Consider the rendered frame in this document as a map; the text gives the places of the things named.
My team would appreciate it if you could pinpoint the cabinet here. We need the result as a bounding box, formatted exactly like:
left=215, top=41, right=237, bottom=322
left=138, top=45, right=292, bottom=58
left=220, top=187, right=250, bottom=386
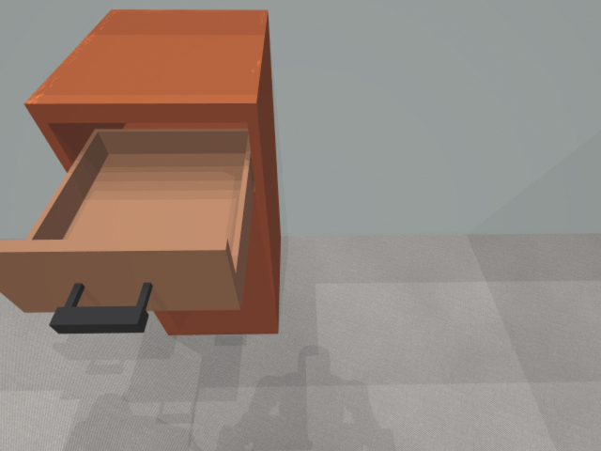
left=24, top=9, right=281, bottom=335

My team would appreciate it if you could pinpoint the drawer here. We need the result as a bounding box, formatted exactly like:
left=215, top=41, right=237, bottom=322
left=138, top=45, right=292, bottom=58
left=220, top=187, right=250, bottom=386
left=0, top=129, right=254, bottom=313

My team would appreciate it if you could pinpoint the handle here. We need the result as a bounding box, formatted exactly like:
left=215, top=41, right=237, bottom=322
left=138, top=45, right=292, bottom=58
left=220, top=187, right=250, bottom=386
left=49, top=283, right=153, bottom=334

